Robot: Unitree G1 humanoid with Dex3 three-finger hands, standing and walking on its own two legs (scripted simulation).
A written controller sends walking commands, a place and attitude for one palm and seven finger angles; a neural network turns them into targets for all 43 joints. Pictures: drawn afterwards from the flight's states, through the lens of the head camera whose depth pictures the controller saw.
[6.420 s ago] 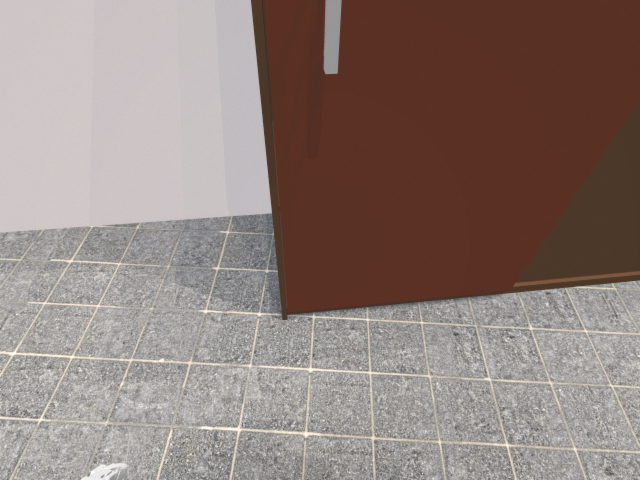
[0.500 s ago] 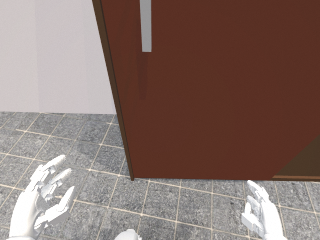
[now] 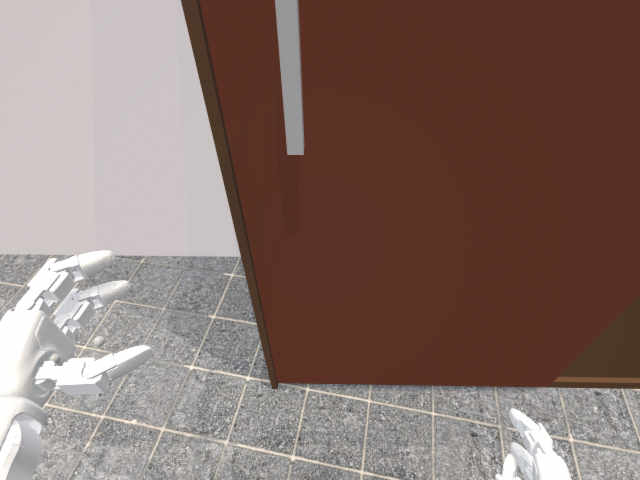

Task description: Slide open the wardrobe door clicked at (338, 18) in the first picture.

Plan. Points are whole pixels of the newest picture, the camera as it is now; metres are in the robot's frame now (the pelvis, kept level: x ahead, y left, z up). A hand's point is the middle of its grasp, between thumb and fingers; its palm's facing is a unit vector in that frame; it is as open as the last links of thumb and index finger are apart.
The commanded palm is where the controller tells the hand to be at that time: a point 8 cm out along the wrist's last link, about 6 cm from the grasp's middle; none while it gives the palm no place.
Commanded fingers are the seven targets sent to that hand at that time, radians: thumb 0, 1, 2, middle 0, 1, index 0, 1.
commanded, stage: raise the hand with hooked fingers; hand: left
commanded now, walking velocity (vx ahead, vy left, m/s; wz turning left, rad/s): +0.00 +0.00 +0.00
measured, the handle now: (292, 69) +0.51 +0.08 +0.28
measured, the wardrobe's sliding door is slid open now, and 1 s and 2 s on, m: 0.00 0.00 0.00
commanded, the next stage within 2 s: move the hooked fingers beside the handle in 1.18 s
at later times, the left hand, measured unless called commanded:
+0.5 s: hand out of the picture +0.23 +0.29 +0.24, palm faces +0.19 -0.98 -0.10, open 13.9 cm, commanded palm +0.20 +0.34 +0.26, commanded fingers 0.00 -0.50 0.30 -0.30 -1.20 -0.30 -1.20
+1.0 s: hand (6, 206) +0.25 +0.28 +0.27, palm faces +0.16 -0.98 -0.07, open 14.0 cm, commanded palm +0.21 +0.33 +0.29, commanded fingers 0.00 -0.50 0.30 -0.30 -1.20 -0.30 -1.20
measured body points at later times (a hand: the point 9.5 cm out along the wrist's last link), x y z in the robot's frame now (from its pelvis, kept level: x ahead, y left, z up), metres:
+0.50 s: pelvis -0.02 +0.02 +0.02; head -0.07 +0.00 +0.47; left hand +0.21 +0.34 +0.25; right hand +0.22 -0.17 -0.03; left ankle +0.02 +0.13 -0.72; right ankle -0.03 -0.10 -0.72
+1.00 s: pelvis -0.02 +0.00 +0.02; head -0.06 -0.01 +0.47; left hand +0.24 +0.34 +0.28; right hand +0.20 -0.22 -0.03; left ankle +0.02 +0.13 -0.72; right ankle -0.03 -0.10 -0.72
